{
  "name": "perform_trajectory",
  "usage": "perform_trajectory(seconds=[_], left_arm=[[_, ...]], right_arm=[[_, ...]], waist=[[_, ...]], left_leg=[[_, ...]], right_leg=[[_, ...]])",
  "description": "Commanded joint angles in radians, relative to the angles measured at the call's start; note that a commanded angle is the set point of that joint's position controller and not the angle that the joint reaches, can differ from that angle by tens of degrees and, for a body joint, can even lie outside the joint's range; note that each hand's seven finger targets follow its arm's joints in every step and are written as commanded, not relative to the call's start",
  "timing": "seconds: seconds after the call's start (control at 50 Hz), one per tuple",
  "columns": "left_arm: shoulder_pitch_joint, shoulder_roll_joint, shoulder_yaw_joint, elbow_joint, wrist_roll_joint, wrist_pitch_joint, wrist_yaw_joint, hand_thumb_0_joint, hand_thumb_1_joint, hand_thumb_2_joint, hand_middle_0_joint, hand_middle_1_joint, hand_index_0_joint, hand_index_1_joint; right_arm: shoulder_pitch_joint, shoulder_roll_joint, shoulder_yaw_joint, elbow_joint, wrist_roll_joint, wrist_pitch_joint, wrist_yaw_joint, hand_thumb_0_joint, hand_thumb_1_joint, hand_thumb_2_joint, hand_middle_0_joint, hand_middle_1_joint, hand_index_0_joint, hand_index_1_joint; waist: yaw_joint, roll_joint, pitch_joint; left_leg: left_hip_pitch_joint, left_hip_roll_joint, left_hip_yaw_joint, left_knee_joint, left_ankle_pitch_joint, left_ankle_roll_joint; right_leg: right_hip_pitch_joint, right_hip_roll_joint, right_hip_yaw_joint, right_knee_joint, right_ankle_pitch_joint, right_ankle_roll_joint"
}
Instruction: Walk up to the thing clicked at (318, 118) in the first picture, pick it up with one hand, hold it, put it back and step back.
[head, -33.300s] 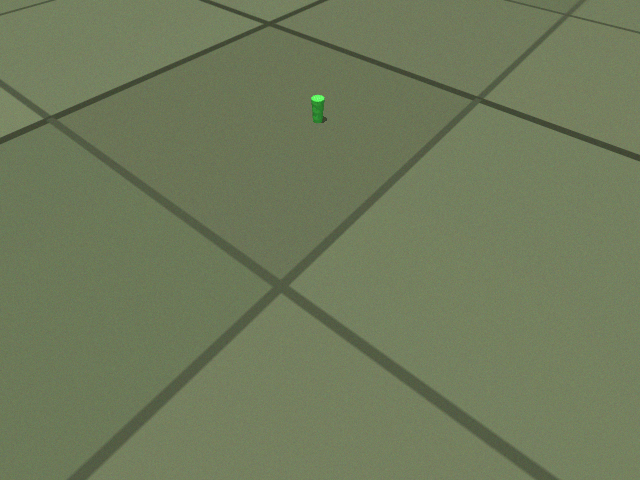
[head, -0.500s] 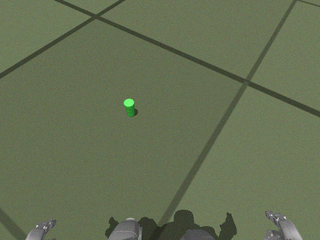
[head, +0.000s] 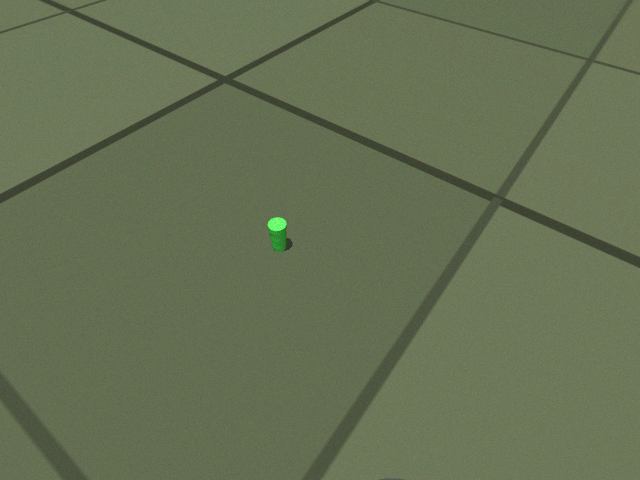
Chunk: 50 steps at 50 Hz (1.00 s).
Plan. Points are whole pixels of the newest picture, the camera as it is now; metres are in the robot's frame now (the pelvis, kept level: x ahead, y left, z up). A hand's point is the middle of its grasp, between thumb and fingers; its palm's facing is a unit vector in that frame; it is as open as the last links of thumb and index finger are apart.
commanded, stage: step back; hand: left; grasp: from the side
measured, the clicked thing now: (278, 236) +1.06 +0.18 -0.69
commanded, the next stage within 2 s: stand in 0.70 s
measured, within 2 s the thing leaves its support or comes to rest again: neither
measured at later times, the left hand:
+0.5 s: hand out of the picture +0.11 +0.29 -0.15, palm faces +0.02 -0.93 -0.37, open 7.4 cm
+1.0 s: hand (133, 478) +0.15 +0.26 -0.13, palm faces -0.02 -0.94 -0.34, open 7.4 cm
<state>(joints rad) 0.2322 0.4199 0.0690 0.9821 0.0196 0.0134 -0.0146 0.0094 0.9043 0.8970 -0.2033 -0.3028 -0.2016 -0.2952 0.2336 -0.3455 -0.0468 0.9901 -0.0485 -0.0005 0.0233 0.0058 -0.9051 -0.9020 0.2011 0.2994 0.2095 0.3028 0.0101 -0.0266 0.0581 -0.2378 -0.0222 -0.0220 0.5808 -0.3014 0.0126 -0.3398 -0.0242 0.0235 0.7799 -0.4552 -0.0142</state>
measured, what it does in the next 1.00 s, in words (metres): stands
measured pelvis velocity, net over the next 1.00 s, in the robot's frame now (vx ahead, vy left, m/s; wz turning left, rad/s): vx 0.05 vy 0.01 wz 0.00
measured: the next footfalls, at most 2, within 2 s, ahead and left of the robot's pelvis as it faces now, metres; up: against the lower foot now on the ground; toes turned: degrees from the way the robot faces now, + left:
none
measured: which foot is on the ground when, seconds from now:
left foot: down 0.00-1.00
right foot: down 0.00-1.00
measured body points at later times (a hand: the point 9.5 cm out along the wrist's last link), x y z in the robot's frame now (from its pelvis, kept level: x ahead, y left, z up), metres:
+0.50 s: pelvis +0.04 +0.02 +0.00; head +0.06 +0.02 +0.45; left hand +0.11 +0.33 -0.13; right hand +0.14 -0.29 -0.12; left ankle +0.05 +0.14 -0.73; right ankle +0.03 -0.12 -0.73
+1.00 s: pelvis +0.05 +0.01 +0.02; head +0.06 +0.01 +0.47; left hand +0.15 +0.31 -0.11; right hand +0.14 -0.29 -0.11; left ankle +0.05 +0.14 -0.73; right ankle +0.03 -0.12 -0.73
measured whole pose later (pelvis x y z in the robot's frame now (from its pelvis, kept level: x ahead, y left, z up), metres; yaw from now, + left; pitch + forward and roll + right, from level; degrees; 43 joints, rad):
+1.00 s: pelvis +0.05 +0.01 +0.02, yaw +0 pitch -3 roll +0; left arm 0.05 0.34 0.01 1.12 0.01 -0.01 0.00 0.01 0.90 0.90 -0.20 -0.30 -0.20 -0.30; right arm 0.05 -0.34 -0.02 1.13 -0.01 -0.01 0.01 0.00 -0.91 -0.90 0.20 0.30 0.21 0.30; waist 0.00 0.00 0.07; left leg -0.12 0.02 0.02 0.35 -0.18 -0.02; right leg -0.09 -0.02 0.01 0.35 -0.22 0.02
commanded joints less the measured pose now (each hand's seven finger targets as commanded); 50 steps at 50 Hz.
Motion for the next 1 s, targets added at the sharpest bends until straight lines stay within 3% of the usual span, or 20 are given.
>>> perform_trajectory(seconds=[0.0, 0.02, 0.04, 0.06, 0.08, 0.1, 0.18, 0.26, 0.28, 0.3, 0.32, 0.34, 0.36, 0.4, 0.44, 0.48, 0.56, 0.66, 0.8, 0.98], left_arm=[[0.003, 0.146, 0.045, -0.041, 0.002, -0.053, 0.006, 0.0, 0.9, 0.9, -0.2, -0.3, -0.2, -0.3], [0.005, 0.151, 0.049, -0.034, 0.011, -0.056, 0.012, 0.0, 0.9, 0.9, -0.2, -0.3, -0.2, -0.3], [0.018, 0.167, 0.056, -0.031, 0.016, -0.06, 0.018, 0.0, 0.9, 0.9, -0.2, -0.3, -0.2, -0.3], [0.046, 0.224, 0.063, -0.029, 0.023, -0.066, 0.023, 0.0, 0.9, 0.9, -0.2, -0.3, -0.2, -0.3], [0.033, 0.284, 0.074, -0.027, 0.027, -0.073, 0.021, 0.0, 0.9, 0.9, -0.2, -0.3, -0.2, -0.3], [-0.028, 0.283, 0.078, -0.06, 0.024, -0.077, 0.024, 0.0, 0.9, 0.9, -0.2, -0.3, -0.2, -0.3], [-0.078, 0.234, 0.065, -0.066, 0.021, -0.086, 0.027, 0.0, 0.9, 0.9, -0.2, -0.3, -0.2, -0.3], [-0.123, 0.202, 0.037, -0.074, 0.006, -0.066, 0.017, 0.0, 0.9, 0.9, -0.2, -0.3, -0.2, -0.3], [-0.119, 0.171, 0.021, -0.08, 0.006, -0.06, 0.015, 0.0, 0.9, 0.9, -0.2, -0.3, -0.2, -0.3], [-0.103, 0.125, 0.007, -0.085, -0.001, -0.057, 0.015, 0.0, 0.9, 0.9, -0.2, -0.3, -0.2, -0.3], [-0.1, 0.087, -0.004, -0.078, -0.02, -0.048, 0.015, 0.0, 0.9, 0.9, -0.2, -0.3, -0.2, -0.3], [-0.101, 0.147, 0.015, -0.057, -0.018, -0.041, 0.023, 0.0, 0.9, 0.9, -0.2, -0.3, -0.2, -0.3], [-0.101, 0.153, 0.011, -0.05, -0.014, -0.043, 0.023, 0.0, 0.9, 0.9, -0.2, -0.3, -0.2, -0.3], [-0.079, 0.124, 0.004, -0.028, -0.014, -0.052, 0.025, 0.0, 0.9, 0.9, -0.2, -0.3, -0.2, -0.3], [-0.041, 0.149, 0.014, 0.008, -0.013, -0.069, 0.031, 0.0, 0.9, 0.9, -0.2, -0.3, -0.2, -0.3], [-0.076, 0.2, 0.02, 0.004, -0.013, -0.071, 0.03, 0.0, 0.9, 0.9, -0.2, -0.3, -0.2, -0.3], [-0.131, 0.17, 0.007, 0.001, -0.015, -0.062, 0.035, 0.0, 0.9, 0.9, -0.2, -0.3, -0.2, -0.3], [-0.156, 0.172, 0.003, 0.021, -0.011, -0.058, 0.035, 0.0, 0.9, 0.9, -0.2, -0.3, -0.2, -0.3], [-0.208, 0.141, -0.018, 0.062, -0.018, -0.051, 0.029, 0.0, 0.9, 0.9, -0.2, -0.3, -0.2, -0.3], [-0.216, 0.142, -0.021, 0.094, -0.013, -0.053, 0.023, 0.0, 0.9, 0.9, -0.2, -0.3, -0.2, -0.3]], right_arm=[[-0.13, -0.268, -0.058, -0.103, 0.008, -0.021, -0.014, 0.0, -0.9, -0.9, 0.2, 0.3, 0.2, 0.3], [-0.123, -0.248, -0.052, -0.103, 0.015, -0.013, -0.014, 0.0, -0.9, -0.9, 0.2, 0.3, 0.2, 0.3], [-0.098, -0.214, -0.041, -0.102, 0.019, -0.01, -0.015, 0.0, -0.9, -0.9, 0.2, 0.3, 0.2, 0.3], [-0.128, -0.186, -0.037, -0.115, 0.024, -0.008, -0.015, 0.0, -0.9, -0.9, 0.2, 0.3, 0.2, 0.3], [-0.131, -0.207, -0.046, -0.105, 0.021, -0.006, -0.021, 0.0, -0.9, -0.9, 0.2, 0.3, 0.2, 0.3], [-0.096, -0.232, -0.051, -0.098, 0.019, -0.012, -0.023, 0.0, -0.9, -0.9, 0.2, 0.3, 0.2, 0.3], [-0.04, -0.21, -0.052, -0.067, 0.024, -0.03, -0.016, 0.0, -0.9, -0.9, 0.2, 0.3, 0.2, 0.3], [-0.014, -0.175, -0.055, -0.036, 0.017, -0.036, -0.014, 0.0, -0.9, -0.9, 0.2, 0.3, 0.2, 0.3], [-0.006, -0.187, -0.062, -0.029, 0.01, -0.041, -0.022, 0.0, -0.9, -0.9, 0.2, 0.3, 0.2, 0.3], [0.001, -0.218, -0.069, -0.028, 0.004, -0.047, -0.029, 0.0, -0.9, -0.9, 0.2, 0.3, 0.2, 0.3], [-0.053, -0.263, -0.067, -0.044, 0.007, -0.054, -0.034, 0.0, -0.9, -0.9, 0.2, 0.3, 0.2, 0.3], [-0.082, -0.312, -0.072, -0.051, 0.016, -0.052, -0.031, 0.0, -0.9, -0.9, 0.2, 0.3, 0.2, 0.3], [-0.107, -0.292, -0.069, -0.05, 0.011, -0.05, -0.03, 0.0, -0.9, -0.9, 0.2, 0.3, 0.2, 0.3], [-0.143, -0.261, -0.053, -0.047, 0.015, -0.051, -0.034, 0.0, -0.9, -0.9, 0.2, 0.3, 0.2, 0.3], [-0.175, -0.231, -0.039, -0.042, 0.032, -0.043, -0.034, 0.0, -0.9, -0.9, 0.2, 0.3, 0.2, 0.3], [-0.144, -0.205, -0.035, -0.035, 0.045, -0.037, -0.036, 0.0, -0.9, -0.9, 0.2, 0.3, 0.2, 0.3], [-0.172, -0.216, -0.039, -0.002, 0.036, -0.036, -0.038, 0.0, -0.9, -0.9, 0.2, 0.3, 0.2, 0.3], [-0.217, -0.202, -0.033, 0.012, 0.037, -0.031, -0.036, 0.0, -0.9, -0.9, 0.2, 0.3, 0.2, 0.3], [-0.217, -0.204, -0.01, 0.051, 0.044, -0.04, -0.029, 0.0, -0.9, -0.9, 0.2, 0.3, 0.2, 0.3], [-0.238, -0.2, -0.005, 0.076, 0.044, -0.04, -0.027, 0.0, -0.9, -0.9, 0.2, 0.3, 0.2, 0.3]], waist=[[0.025, 0.186, 0.006], [0.033, 0.149, 0.014], [0.042, 0.089, 0.003], [0.065, -0.038, 0.012], [0.064, -0.112, 0.049], [0.038, -0.069, 0.083], [0.014, -0.091, 0.002], [-0.02, -0.117, -0.032], [-0.035, -0.083, -0.054], [-0.035, 0.029, -0.091], [-0.01, 0.161, -0.087], [-0.014, 0.148, -0.079], [-0.004, 0.118, -0.071], [0.017, 0.159, -0.071], [0.033, 0.152, -0.109], [0.0, 0.071, -0.157], [0.002, 0.039, -0.142], [0.004, 0.004, -0.119], [-0.012, 0.022, -0.126], [-0.012, 0.03, -0.109]], left_leg=[[-0.171, 0.179, -0.202, -0.241, -0.323, 0.111], [-0.22, 0.155, -0.178, -0.197, -0.327, 0.083], [-0.279, 0.124, -0.146, -0.117, -0.314, 0.054], [-0.366, 0.031, -0.1, 0.046, -0.312, 0.013], [-0.303, -0.023, -0.074, 0.261, -0.28, 0.002], [-0.331, 0.026, -0.109, 0.312, -0.231, -0.005], [-0.201, 0.062, -0.067, 0.207, -0.165, -0.006], [0.039, 0.007, 0.058, -0.084, 0.012, -0.011], [0.125, 0.018, 0.027, -0.155, 0.081, -0.002], [0.186, 0.12, -0.112, -0.201, 0.11, 0.021], [0.125, 0.279, -0.349, -0.281, 0.029, 0.094], [0.024, 0.341, -0.377, -0.269, 0.006, 0.19], [0.031, 0.324, -0.34, -0.248, 0.047, 0.196], [0.091, 0.263, -0.214, -0.168, 0.295, 0.136], [0.018, 0.187, -0.095, -0.068, 0.507, 0.057], [0.043, 0.12, -0.036, -0.053, 0.37, 0.016], [0.092, 0.144, -0.036, -0.081, 0.438, 0.035], [0.082, 0.14, -0.024, -0.11, 0.346, 0.033], [0.165, 0.159, -0.058, -0.224, 0.447, 0.014], [0.17, 0.155, -0.046, -0.285, 0.309, 0.001]], right_leg=[[0.185, 0.036, -0.063, -0.265, 0.094, -0.005], [0.255, 0.058, -0.063, -0.321, 0.12, -0.015], [0.325, 0.025, 0.022, -0.365, 0.083, -0.031], [0.278, -0.136, 0.318, -0.47, -0.193, -0.097], [0.129, -0.306, 0.523, -0.597, -0.428, -0.178], [0.131, -0.355, 0.549, -0.586, -0.349, -0.228], [0.131, -0.266, 0.286, -0.49, 0.04, -0.178], [0.031, -0.17, 0.108, -0.353, 0.245, -0.116], [-0.005, -0.147, 0.078, -0.278, 0.326, -0.09], [-0.046, -0.098, 0.033, -0.169, 0.347, -0.052], [-0.079, 0.004, -0.023, -0.087, 0.144, -0.001], [0.012, -0.005, -0.006, -0.059, -0.055, -0.002], [0.009, -0.009, 0.009, -0.05, -0.078, -0.009], [0.026, -0.016, -0.005, -0.204, 0.034, -0.016], [0.214, -0.039, 0.027, -0.331, 0.396, -0.01], [0.227, -0.104, 0.105, -0.284, 0.537, -0.051], [0.2, -0.092, 0.065, -0.271, 0.573, -0.042], [0.209, -0.094, 0.077, -0.316, 0.537, -0.034], [0.269, -0.093, 0.061, -0.415, 0.542, -0.001], [0.266, -0.105, 0.067, -0.493, 0.455, 0.001]])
